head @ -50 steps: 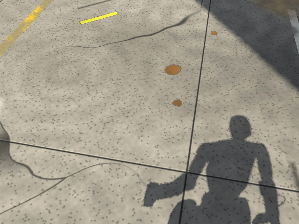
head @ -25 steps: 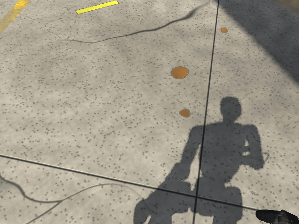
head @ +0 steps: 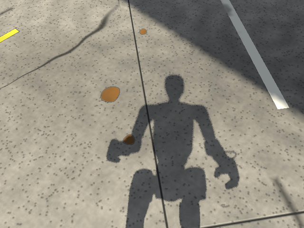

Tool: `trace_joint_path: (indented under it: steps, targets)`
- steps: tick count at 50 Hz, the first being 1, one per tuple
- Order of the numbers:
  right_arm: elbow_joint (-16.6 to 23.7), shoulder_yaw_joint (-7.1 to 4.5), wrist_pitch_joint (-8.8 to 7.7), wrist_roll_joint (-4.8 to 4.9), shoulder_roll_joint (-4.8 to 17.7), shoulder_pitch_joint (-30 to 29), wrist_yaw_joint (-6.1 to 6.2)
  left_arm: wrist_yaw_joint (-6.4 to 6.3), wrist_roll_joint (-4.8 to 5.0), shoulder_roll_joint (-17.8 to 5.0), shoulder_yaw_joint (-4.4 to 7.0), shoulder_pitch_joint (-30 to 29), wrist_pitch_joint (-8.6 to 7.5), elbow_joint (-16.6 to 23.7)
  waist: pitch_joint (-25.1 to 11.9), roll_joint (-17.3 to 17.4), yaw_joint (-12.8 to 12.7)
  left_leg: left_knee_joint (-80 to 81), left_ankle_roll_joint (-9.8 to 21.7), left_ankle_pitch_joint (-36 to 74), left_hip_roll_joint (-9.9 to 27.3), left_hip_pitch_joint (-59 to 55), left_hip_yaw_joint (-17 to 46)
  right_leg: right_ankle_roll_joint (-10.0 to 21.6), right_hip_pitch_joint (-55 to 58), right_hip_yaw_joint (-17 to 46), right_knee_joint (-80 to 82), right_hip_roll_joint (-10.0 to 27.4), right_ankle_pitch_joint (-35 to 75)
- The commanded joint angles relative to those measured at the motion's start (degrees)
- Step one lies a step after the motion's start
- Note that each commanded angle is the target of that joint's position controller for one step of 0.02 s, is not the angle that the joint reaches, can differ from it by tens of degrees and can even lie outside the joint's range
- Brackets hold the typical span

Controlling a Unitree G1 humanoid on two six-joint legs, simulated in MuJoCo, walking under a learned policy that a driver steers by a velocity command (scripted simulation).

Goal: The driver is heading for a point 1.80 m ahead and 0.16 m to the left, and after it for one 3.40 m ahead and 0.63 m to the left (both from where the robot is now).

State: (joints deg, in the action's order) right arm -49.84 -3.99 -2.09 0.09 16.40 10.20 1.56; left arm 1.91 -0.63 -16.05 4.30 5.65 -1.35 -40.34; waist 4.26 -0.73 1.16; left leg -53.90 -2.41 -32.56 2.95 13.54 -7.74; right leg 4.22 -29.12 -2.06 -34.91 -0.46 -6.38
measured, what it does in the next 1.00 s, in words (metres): walks ahead: left foot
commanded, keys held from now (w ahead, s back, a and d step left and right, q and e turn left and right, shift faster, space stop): no key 1.00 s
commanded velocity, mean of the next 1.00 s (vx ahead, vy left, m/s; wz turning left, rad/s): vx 0.03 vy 0.00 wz -0.09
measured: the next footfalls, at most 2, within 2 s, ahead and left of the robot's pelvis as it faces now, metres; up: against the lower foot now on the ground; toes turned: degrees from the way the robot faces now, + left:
left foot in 0.38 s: +0.11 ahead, +0.16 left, +0.00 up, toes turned -4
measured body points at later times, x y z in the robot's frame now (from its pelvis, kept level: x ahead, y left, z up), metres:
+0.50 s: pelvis +0.07 +0.02 +0.02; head +0.08 +0.03 +0.47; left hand +0.23 +0.26 -0.11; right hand +0.13 -0.25 -0.11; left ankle +0.07 +0.17 -0.72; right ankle +0.11 -0.07 -0.72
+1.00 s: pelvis +0.09 +0.04 +0.02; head +0.10 +0.04 +0.47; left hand +0.21 +0.29 -0.12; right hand +0.14 -0.22 -0.13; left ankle +0.07 +0.17 -0.72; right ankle +0.11 -0.07 -0.72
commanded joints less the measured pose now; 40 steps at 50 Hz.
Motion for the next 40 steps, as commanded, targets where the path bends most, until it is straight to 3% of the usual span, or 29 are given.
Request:
trace_joint_path:
  steps: [1, 2, 3, 4, 6, 10, 13, 16, 18, 19, 20, 21, 22, 23, 27, 33, 40]
  targets:
    - [4.33, -0.90, -0.76, 1.58, 7.05, 2.47, -1.13, -0.53, -0.05, -10.06, 2.35, 8.29, -0.67, 3.51, -22.13, -3.92, -4.09, -25.70, 0.39, -2.81, -1.48, 23.37, 11.79, 17.20, 34.85, 27.29, 11.12, 20.36, 33.17]
    - [3.83, -0.81, -0.18, 1.06, 6.22, 0.93, -0.46, -0.63, 0.93, -7.61, 1.64, 5.53, -0.58, 3.14, -16.37, 0.16, -2.76, -20.88, 0.54, 1.21, 0.98, 23.81, 11.04, 13.41, 27.90, 21.90, 12.50, 16.91, 24.61]
    - [3.65, -1.11, 0.65, 0.17, 6.65, -0.03, 0.33, -0.91, 1.03, -6.21, 1.13, 3.47, -0.40, 3.06, -13.23, -0.11, -1.64, -16.73, 0.46, 4.34, 2.21, 21.48, 11.21, 11.39, 21.30, 19.62, 14.37, 14.87, 18.59]
    - [3.42, -1.41, 1.60, 0.04, 6.94, 0.85, 0.64, -1.08, 0.34, -6.34, 1.00, 2.35, -0.32, 3.07, -12.19, -2.10, -0.14, -15.60, 0.38, 6.84, 2.08, 17.05, 10.73, 10.73, 15.80, 17.64, 16.17, 13.17, 16.67]
    - [2.66, -1.36, 2.35, -0.02, 5.80, 3.15, 1.07, -1.40, -0.66, -6.81, 1.02, 1.62, -0.69, 2.90, -12.39, -3.98, 0.91, -12.37, -0.12, 9.69, 1.37, 13.58, 10.33, 10.92, 12.53, 15.39, 17.77, 12.03, 16.57]
    - [2.46, -0.79, 2.64, -0.18, 4.29, 1.09, 1.74, -2.47, -0.52, -6.24, 0.71, 1.46, -0.58, 1.69, -12.65, -4.95, -0.06, -0.49, -1.21, 12.82, 1.99, 12.33, 11.09, 10.01, 13.72, 14.09, 18.84, 11.22, 7.99]
    - [2.33, -0.60, 2.80, 0.13, 4.31, -0.82, 1.58, -2.77, -0.71, -6.13, 0.44, 1.00, -0.01, 0.87, -10.65, -6.39, -1.28, 7.23, -1.37, 13.96, 1.69, 8.84, 10.44, 9.11, 11.82, 14.64, 20.66, 10.51, -5.29]
    - [1.71, -0.52, 2.27, 0.21, 4.26, -0.78, 1.15, -2.66, -0.59, -5.28, -0.09, 1.52, 0.41, -0.44, -8.99, -6.29, -1.69, 14.90, -0.78, 13.66, 0.68, 5.52, 9.38, 8.26, 12.25, 16.14, 19.90, 10.55, -10.43]
    - [0.18, -0.22, 1.74, -0.19, 3.20, 1.88, 0.53, -2.69, 0.12, -3.97, -0.76, 1.37, 0.78, -1.36, -8.25, -4.94, 0.26, 26.77, 0.91, 20.73, -0.49, -0.92, 7.66, 5.60, 11.08, 15.32, 17.74, 8.93, -12.90]
    - [-0.13, -0.16, 1.50, -0.98, 4.08, 2.47, 0.26, -2.64, 0.15, -3.11, -1.10, 3.57, 0.63, -2.32, -8.08, -3.51, 0.11, 29.99, 2.14, 24.98, 1.11, -4.26, 9.64, 2.95, 9.80, 14.78, 16.65, 7.42, -13.73]
    - [0.02, -0.51, 1.36, -1.62, 7.07, 2.95, 0.26, -2.50, -0.52, -2.48, -1.31, 4.98, 0.27, -2.50, -7.99, 1.29, -1.51, 30.26, 4.16, 30.68, 6.16, -6.28, 14.32, 0.54, 7.85, 12.11, 12.57, 4.48, -14.08]
    - [-0.69, -1.09, 1.42, -0.87, 8.95, 0.72, 0.19, -2.21, -0.52, -1.67, -1.10, 6.43, -0.06, -2.37, -6.88, 8.90, -4.72, 30.02, 6.30, 24.04, 7.04, -1.09, 15.29, -1.31, 9.43, 6.47, 11.62, -0.17, -12.22]
    - [-0.68, -0.44, 1.10, -0.76, 5.41, -0.04, -0.20, -2.25, -0.86, -2.49, -1.03, 3.13, -0.04, -2.44, -6.39, 8.92, -2.88, 32.49, 6.03, 14.79, 5.74, 4.57, 15.24, -2.25, 14.93, 5.32, 9.65, -0.42, -8.56]
    - [-0.81, 0.04, 0.65, -1.11, 4.12, -0.57, -0.28, -2.37, -0.49, -3.11, -0.73, 1.24, 0.23, -2.06, -5.70, 8.51, -2.49, 33.54, 4.70, 11.86, 4.78, 6.92, 14.48, -1.84, 17.23, 5.62, 8.68, 0.07, -6.42]
    - [-2.07, 0.30, -0.64, -0.63, 4.33, 0.88, -0.01, -2.72, -0.26, -2.94, -0.50, 1.88, 1.22, -3.60, -4.99, 4.92, -1.57, 30.91, 2.68, 18.12, 2.39, 4.43, 11.64, -0.09, 17.17, 7.37, 8.78, 1.49, -0.94]
    - [-3.80, 0.64, 0.00, -0.35, 3.92, 2.35, 0.50, -2.71, 0.19, -2.17, -0.35, 2.09, 0.90, -6.32, -6.00, 1.38, -0.47, 28.85, 3.22, 23.36, 1.39, 1.09, 10.67, -0.68, 17.93, 7.11, 7.98, 1.54, 5.05]
    - [-5.59, 0.98, 0.50, -0.30, 3.21, 1.89, 0.37, -3.27, 0.42, -2.63, -0.26, 2.26, 1.20, -9.84, -5.42, 0.45, -0.51, 29.00, 3.18, 24.60, 0.37, 0.16, 9.78, -0.95, 19.23, 7.27, 8.05, 1.90, 6.83]
Keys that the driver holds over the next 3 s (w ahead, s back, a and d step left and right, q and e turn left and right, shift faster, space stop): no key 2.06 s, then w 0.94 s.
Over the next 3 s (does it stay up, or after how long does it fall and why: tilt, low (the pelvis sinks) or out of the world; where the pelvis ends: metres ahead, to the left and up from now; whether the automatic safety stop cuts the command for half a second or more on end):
stays up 0.49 0.05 0.02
